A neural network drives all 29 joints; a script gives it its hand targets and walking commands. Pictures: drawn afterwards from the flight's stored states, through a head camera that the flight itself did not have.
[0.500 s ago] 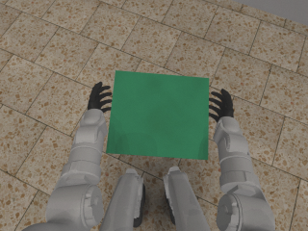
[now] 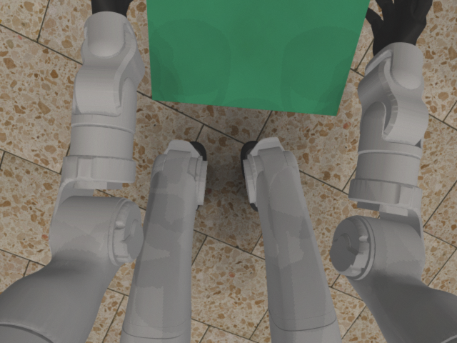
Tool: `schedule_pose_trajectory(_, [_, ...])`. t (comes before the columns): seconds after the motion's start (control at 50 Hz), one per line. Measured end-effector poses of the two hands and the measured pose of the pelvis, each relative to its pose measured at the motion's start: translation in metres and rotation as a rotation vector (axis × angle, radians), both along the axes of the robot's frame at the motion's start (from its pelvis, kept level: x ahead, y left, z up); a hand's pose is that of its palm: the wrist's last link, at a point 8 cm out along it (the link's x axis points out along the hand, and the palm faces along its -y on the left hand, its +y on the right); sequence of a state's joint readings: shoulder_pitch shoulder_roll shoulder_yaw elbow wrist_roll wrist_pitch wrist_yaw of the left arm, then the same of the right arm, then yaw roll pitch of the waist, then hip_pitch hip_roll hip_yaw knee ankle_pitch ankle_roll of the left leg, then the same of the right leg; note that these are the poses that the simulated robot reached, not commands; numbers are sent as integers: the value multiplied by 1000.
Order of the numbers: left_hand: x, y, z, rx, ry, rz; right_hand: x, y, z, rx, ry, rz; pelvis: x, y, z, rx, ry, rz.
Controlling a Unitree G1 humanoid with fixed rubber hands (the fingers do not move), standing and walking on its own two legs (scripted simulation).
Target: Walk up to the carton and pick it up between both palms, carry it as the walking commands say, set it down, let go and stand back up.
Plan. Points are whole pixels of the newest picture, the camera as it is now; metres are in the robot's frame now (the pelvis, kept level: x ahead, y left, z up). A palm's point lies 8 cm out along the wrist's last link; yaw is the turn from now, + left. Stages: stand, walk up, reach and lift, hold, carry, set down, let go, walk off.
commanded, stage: set down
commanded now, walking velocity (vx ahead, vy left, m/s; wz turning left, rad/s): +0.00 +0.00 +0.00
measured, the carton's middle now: (250, 15) +0.53 -0.05 -0.27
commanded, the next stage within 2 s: none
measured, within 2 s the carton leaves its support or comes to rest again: rests again in 1.76 s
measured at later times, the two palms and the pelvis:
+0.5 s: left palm out of the picture +0.55 +0.16 -0.19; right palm (358, 4) +0.52 -0.19 -0.19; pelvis -0.02 -0.01 -0.07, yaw +0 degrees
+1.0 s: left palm out of the picture +0.58 +0.12 -0.27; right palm (358, 10) +0.54 -0.23 -0.26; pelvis +0.02 -0.01 -0.12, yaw -1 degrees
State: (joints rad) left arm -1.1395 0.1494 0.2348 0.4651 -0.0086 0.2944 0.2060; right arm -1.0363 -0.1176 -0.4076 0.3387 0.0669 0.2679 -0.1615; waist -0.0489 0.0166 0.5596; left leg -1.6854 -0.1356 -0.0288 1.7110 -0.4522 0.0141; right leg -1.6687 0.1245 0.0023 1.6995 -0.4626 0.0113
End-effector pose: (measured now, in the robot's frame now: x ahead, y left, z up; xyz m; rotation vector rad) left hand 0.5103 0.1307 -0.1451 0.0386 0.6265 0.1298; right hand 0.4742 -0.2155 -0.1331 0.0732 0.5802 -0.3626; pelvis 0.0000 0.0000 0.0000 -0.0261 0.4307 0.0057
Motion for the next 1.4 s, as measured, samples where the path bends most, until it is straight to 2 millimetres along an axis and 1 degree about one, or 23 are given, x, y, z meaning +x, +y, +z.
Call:
schedule_pose_trajectory(0.08, [-3,-3,-28,39,45,-6,-1,-3,-34,45,36,-12,-8,3,-28,19,37,-16])
schedule_pose_trajectory(0.12, [-6,-2,-32,78,72,-25,-3,-3,-40,27,69,11,-10,3,-39,34,25,-23])
schedule_pose_trajectory(0.18, [-10,1,-29,91,99,-20,-2,0,-37,-8,100,48,-12,0,-49,62,-15,-32])
schedule_pose_trajectory(0.24, [-6,6,-24,66,125,13,8,5,-29,-12,123,64,-16,-2,-52,72,-47,-32])
schedule_pose_trajectory(0.34, [14,17,-14,72,89,13,34,16,-15,-12,89,68,-22,-5,-53,57,-45,-32])
schedule_pose_trajectory(0.4, [26,22,-16,73,51,13,46,21,-18,-5,50,62,-22,-7,-56,40,-28,-25])
schedule_pose_trajectory(0.46, [34,24,-31,75,49,10,51,23,-36,13,47,48,-20,-7,-65,25,-1,-15])
schedule_pose_trajectory(0.52, [37,24,-57,76,68,2,49,24,-66,18,66,35,-15,-7,-76,17,23,-7])
schedule_pose_trajectory(0.6, [37,19,-97,61,104,-7,39,18,-108,31,102,1,-6,-4,-90,13,74,2])
schedule_pose_trajectory(0.62, [40,15,-100,23,82,-18,40,16,-113,50,80,1,-3,-3,-93,14,85,3])
schedule_pose_trajectory(0.68, [50,7,-98,16,28,-27,43,8,-113,28,57,5,4,-1,-100,19,93,0])
schedule_pose_trajectory(0.72, [54,1,-92,25,5,-39,45,3,-106,16,37,7,8,0,-104,24,81,-6])
schedule_pose_trajectory(0.76, [58,-4,-90,27,11,-45,49,-3,-103,4,44,10,10,0,-107,24,62,-12])
schedule_pose_trajectory(0.8, [62,-9,-98,33,61,-56,53,-7,-107,6,89,6,11,0,-108,22,56,-20])
schedule_pose_trajectory(0.84, [62,-10,-110,42,118,-71,55,-9,-115,-4,147,9,14,-1,-109,22,77,-31])
schedule_pose_trajectory(0.88, [65,-11,-116,40,102,-83,57,-12,-119,-26,151,18,14,-2,-108,24,68,-38])
schedule_pose_trajectory(0.94, [67,-11,-119,52,45,-61,59,-11,-122,-25,101,-13,16,-6,-112,38,76,-41])
schedule_pose_trajectory(0.96, [66,-12,-121,26,38,-60,60,-10,-124,-15,87,-27,16,-7,-115,42,77,-40])
schedule_pose_trajectory(1.02, [68,-12,-124,-13,17,-48,63,-14,-132,39,49,-12,15,-10,-123,42,68,-37])
schedule_pose_trajectory(1.14, [73,-10,-126,-19,-3,-76,68,-20,-137,62,-2,26,6,-15,-144,45,42,-41])
schedule_pose_trajectory(1.26, [77,-8,-127,-64,15,-102,75,-22,-135,40,34,74,4,-17,-160,44,49,-43])
schedule_pose_trajectory(1.4, [85,-6,-125,-78,27,-133,84,-24,-132,28,70,94,13,-14,-163,31,111,-57])
